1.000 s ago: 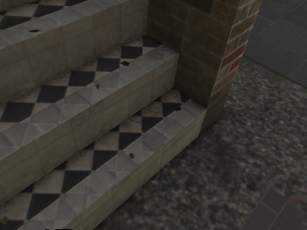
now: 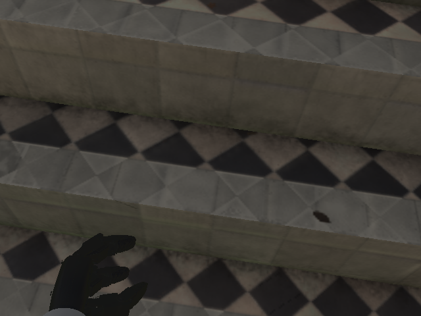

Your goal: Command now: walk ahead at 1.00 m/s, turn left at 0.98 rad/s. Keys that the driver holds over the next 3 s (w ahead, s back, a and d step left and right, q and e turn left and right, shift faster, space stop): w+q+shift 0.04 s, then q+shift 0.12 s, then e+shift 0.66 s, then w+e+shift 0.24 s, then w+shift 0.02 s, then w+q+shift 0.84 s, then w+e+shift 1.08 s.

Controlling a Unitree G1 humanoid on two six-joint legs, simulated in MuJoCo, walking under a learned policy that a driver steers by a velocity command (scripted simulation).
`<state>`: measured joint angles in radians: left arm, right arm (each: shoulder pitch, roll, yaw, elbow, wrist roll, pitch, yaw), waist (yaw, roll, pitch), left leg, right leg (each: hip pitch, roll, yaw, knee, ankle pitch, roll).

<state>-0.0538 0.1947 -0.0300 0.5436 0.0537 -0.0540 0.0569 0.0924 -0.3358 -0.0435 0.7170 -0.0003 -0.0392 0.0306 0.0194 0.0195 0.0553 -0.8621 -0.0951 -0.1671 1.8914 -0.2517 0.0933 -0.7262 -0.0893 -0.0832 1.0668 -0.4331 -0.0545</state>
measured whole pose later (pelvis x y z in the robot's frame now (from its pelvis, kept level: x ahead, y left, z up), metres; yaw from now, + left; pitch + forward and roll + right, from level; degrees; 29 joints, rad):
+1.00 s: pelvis +0.20 +0.06 +0.20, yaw -17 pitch +2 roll -2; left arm 0.31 0.21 0.00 0.70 0.02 0.01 0.03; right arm 0.02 -0.24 0.04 0.50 -0.07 -0.05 0.08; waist 0.03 0.03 -0.08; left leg -0.74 -0.08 -0.09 1.87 -0.24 0.05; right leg -0.73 0.16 0.05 1.21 -0.64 -0.06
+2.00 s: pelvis +0.40 +0.07 +0.30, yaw +11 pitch +4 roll -1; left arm 0.49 0.18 -0.02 0.99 0.04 -0.06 0.04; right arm -0.02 -0.10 0.13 0.49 0.05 0.02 0.04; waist 0.09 0.01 -0.10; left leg -1.40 0.19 -0.02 2.06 -0.22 0.04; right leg 0.03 -0.17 -0.36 0.27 -0.32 0.09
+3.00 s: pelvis +0.72 +0.25 +0.59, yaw -23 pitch -1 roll -6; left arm 0.22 0.32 0.03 0.63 0.04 -0.02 -0.05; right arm 0.17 -0.30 0.00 0.79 -0.05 0.02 -0.03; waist 0.16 0.13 -0.01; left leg -0.17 0.06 0.01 1.07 0.01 0.15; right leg -0.82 0.21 -0.02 1.45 -0.64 -0.06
